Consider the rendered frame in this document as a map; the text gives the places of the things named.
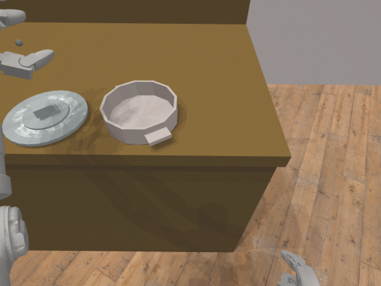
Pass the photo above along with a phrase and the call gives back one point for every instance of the pot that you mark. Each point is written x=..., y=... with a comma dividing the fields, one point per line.
x=140, y=112

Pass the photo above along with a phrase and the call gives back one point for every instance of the knob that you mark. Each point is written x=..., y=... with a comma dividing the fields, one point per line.
x=41, y=107

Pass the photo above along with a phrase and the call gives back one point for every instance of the robot right hand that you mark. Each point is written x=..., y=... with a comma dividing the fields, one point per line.
x=305, y=276

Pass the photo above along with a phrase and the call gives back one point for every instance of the lid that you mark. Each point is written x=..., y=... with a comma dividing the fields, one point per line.
x=22, y=127

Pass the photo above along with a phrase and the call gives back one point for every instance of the robot left hand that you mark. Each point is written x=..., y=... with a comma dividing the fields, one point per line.
x=17, y=65

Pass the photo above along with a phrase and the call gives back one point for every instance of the robot left upper arm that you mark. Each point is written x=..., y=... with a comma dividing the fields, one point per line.
x=14, y=241

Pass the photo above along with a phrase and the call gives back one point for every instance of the table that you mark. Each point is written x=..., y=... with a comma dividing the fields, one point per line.
x=194, y=192

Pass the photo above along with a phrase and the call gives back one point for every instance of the left robot forearm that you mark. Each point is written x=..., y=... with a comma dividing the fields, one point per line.
x=5, y=181

